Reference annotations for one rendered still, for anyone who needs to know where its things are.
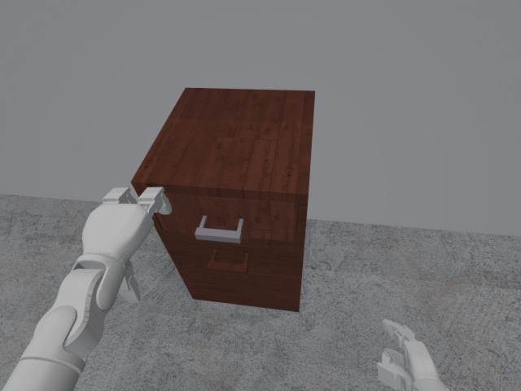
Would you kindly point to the robot right hand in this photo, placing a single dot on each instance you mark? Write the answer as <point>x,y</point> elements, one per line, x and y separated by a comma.
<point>400,371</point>

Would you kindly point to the handle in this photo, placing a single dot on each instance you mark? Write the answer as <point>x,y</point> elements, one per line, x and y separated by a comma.
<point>219,235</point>
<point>228,268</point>

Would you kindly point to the robot left forearm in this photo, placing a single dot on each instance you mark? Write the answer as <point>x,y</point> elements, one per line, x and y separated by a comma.
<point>73,327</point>

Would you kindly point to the cabinet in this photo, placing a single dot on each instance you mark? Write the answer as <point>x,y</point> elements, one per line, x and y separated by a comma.
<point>242,144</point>

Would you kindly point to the drawer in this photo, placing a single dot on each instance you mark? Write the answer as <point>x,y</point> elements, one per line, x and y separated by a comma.
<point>262,219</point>

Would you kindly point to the robot left hand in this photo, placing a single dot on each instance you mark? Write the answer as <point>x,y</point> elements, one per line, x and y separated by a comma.
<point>119,226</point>

